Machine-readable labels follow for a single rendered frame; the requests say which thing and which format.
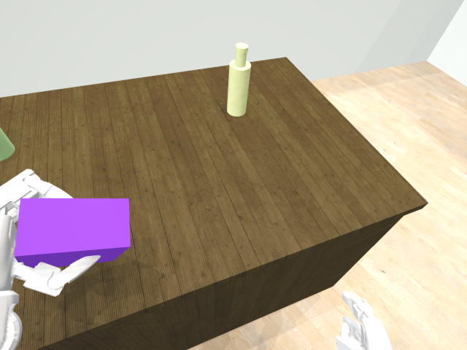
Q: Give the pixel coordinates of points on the left robot forearm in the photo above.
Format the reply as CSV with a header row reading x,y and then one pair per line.
x,y
10,324

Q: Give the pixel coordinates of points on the robot left hand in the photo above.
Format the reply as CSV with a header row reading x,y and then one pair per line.
x,y
43,278

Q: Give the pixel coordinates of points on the robot right hand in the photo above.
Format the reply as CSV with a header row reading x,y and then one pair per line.
x,y
370,334

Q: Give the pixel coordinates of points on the sponge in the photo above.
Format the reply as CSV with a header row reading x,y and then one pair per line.
x,y
60,231

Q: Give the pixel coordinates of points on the table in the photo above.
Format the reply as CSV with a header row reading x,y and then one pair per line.
x,y
231,218

